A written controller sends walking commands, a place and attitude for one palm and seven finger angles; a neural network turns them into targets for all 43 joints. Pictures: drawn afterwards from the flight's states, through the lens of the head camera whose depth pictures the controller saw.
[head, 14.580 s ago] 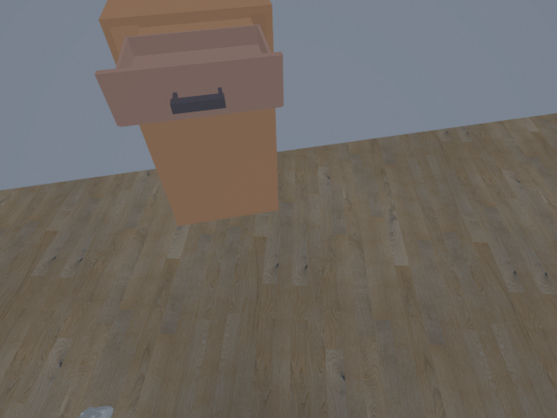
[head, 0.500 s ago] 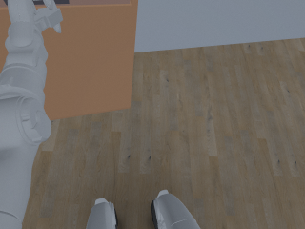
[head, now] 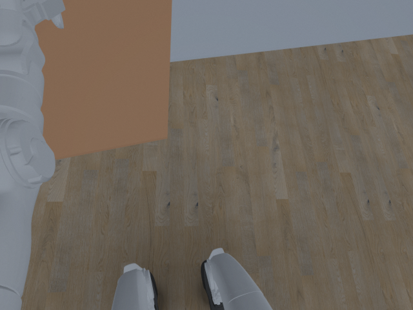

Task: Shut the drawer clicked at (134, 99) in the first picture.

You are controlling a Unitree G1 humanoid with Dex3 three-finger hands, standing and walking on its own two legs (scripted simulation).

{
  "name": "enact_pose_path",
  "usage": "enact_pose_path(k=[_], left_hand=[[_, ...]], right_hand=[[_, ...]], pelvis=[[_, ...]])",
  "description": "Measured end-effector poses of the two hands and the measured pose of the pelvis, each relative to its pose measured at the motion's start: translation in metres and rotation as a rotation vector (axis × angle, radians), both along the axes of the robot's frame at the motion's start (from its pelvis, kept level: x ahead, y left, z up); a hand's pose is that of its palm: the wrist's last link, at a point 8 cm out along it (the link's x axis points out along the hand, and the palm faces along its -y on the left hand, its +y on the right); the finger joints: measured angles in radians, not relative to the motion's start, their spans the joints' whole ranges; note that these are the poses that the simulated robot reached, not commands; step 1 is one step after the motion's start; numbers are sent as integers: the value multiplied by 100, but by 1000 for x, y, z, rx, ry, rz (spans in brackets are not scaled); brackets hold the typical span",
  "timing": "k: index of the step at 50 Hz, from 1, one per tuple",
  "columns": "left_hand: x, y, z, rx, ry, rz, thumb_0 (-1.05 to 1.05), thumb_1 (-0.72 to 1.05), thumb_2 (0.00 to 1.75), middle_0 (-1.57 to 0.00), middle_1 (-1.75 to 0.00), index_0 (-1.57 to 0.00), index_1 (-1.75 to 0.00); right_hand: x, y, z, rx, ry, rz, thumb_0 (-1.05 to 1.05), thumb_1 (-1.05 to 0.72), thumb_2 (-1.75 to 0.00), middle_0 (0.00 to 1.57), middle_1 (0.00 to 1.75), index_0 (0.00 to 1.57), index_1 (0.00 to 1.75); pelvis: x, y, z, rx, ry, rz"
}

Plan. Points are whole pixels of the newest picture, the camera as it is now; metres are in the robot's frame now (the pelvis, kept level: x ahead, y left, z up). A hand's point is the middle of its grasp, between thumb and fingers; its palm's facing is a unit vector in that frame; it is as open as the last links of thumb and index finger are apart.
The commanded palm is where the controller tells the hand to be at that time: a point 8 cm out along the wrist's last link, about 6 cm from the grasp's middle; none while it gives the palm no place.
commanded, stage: pull the fist back off the drawer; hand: left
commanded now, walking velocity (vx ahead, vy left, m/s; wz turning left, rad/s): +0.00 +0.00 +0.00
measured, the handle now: out of the picture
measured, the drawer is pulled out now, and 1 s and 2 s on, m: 0.00 0.00 0.00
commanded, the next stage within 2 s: draw the hand back to the body in 0.36 s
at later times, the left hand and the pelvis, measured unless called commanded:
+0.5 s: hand (53, 7) +0.60 +0.12 +0.13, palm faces +0.07 -1.00 -0.01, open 3.3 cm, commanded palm +0.55 +0.16 +0.14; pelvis +0.05 -0.01 +0.03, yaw +0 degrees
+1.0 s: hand out of the picture +0.42 +0.17 +0.18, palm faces +0.07 -1.00 -0.04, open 3.3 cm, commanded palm +0.38 +0.21 +0.19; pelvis +0.05 -0.02 +0.06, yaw +2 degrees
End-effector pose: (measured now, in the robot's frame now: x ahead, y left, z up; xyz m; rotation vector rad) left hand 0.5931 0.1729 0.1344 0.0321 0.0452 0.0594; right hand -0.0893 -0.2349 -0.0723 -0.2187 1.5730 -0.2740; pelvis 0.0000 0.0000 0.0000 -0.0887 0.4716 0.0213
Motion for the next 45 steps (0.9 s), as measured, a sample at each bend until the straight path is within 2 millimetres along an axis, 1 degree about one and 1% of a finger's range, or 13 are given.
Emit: enact_pose_path(k=[6, 11, 17, 25, 28, 31, 34, 37, 41, 45], left_hand=[[-2, 1, -1, -16, -13, 7, 4, 79, 93, -140, -160, -140, -160], [-8, 2, -3, -14, -19, 9, 3, 85, 91, -140, -160, -140, -160], [-18, 5, -8, -18, -8, 11, 2, 89, 90, -140, -160, -140, -160], [-22, 3, -2, -20, -36, 9, 2, 90, 90, -140, -160, -140, -160], [-29, 6, 2, -17, -58, 9, 2, 90, 90, -140, -160, -140, -160], [-48, 10, 6, -4, -77, 3, 2, 90, 90, -139, -160, -140, -160], [-73, 17, 10, -13, -69, 9, 2, 90, 90, -139, -160, -140, -160], [-99, 27, 16, -21, -68, 26, 2, 90, 90, -140, -160, -140, -160], [-133, 39, 27, -13, -93, 34, 2, 90, 90, -140, -160, -140, -160], [-165, 44, 40, -6, -114, 9, 2, 91, 90, -140, -160, -140, -160]], right_hand=[[9, 2, 1, 18, -7, -3, 0, -91, -89, 20, 30, 21, 30], [26, 0, 2, 39, -26, -2, 0, -91, -89, 20, 30, 21, 30], [59, -7, 3, 47, -71, 17, 0, -91, -89, 20, 30, 21, 30], [106, -23, 2, 36, -140, 51, 0, -91, -89, 20, 30, 21, 30], [121, -27, 2, 39, -175, 47, 0, -91, -89, 20, 30, 20, 30], [139, -28, 4, 58, -224, 36, 0, -91, -90, 20, 30, 20, 30], [161, -28, 8, 79, -283, 44, 1, -91, -90, 20, 30, 20, 30], [186, -28, 13, 87, -357, 71, 1, -91, -90, 20, 30, 20, 30], [223, -30, 20, 83, -470, 120, 1, -91, -90, 20, 30, 20, 30], [259, -30, 31, 77, -590, 171, 1, -91, -90, 20, 30, 20, 30]], pelvis=[[5, 1, 4, 4, -10, -8], [16, 1, 11, 11, -28, -16], [32, -1, 21, 20, -57, -17], [48, -6, 26, 29, -79, -7], [54, -8, 29, 35, -89, -17], [61, -9, 36, 43, -116, -27], [66, -11, 44, 49, -156, -30], [70, -13, 50, 53, -200, -23], [69, -15, 55, 59, -254, -8], [65, -16, 58, 64, -304, 8]])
